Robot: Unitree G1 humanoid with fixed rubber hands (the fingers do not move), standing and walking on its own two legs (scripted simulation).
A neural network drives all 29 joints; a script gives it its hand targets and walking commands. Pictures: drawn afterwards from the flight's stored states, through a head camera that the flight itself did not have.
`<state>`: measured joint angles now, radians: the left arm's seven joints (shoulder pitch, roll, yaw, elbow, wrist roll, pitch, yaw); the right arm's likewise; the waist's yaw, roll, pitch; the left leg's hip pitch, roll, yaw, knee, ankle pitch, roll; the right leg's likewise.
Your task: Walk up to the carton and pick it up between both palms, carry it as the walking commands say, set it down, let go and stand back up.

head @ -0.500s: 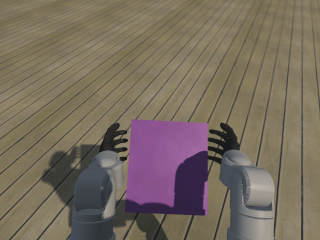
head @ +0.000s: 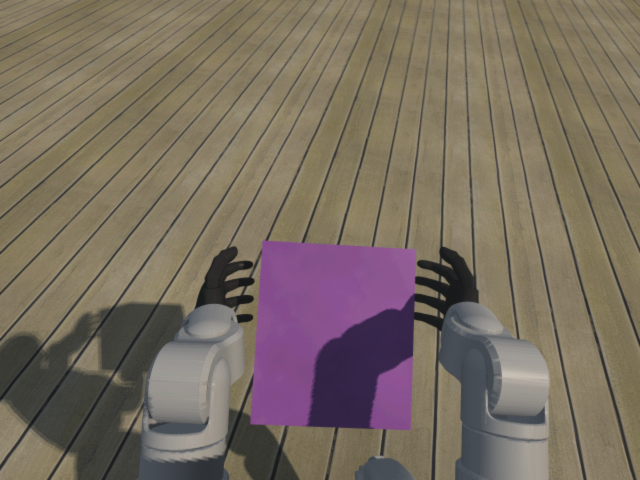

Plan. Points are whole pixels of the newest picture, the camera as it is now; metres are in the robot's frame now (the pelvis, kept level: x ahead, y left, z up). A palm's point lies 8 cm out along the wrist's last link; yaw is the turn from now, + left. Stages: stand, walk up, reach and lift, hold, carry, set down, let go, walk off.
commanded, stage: carry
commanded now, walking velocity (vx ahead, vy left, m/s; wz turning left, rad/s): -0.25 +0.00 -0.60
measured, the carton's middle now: (330, 324) +0.34 +0.00 +0.00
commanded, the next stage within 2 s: none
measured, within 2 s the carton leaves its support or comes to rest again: neither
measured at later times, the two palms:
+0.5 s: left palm (378, 456) +0.16 -0.04 +0.07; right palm out of the picture +0.10 -0.29 +0.08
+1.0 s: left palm out of the picture -0.02 -0.16 +0.07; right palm out of the picture -0.15 -0.39 +0.08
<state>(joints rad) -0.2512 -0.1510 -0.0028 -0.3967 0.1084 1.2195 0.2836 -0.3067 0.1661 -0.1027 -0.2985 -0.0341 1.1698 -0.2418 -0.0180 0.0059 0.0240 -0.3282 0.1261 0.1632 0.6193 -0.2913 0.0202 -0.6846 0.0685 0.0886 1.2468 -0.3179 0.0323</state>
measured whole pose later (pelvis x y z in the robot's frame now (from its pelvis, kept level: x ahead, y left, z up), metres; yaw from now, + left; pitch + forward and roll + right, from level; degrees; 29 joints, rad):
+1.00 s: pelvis -0.31 -0.11 -0.01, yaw -33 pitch +1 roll +2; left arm -0.21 -0.14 -0.03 -0.32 0.09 1.26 0.24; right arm -0.28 0.16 -0.09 -0.34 -0.05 1.20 -0.27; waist -0.02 -0.02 0.04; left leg -0.49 0.11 0.16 1.03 -0.56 -0.06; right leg -0.48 0.04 0.16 0.62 -0.16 0.03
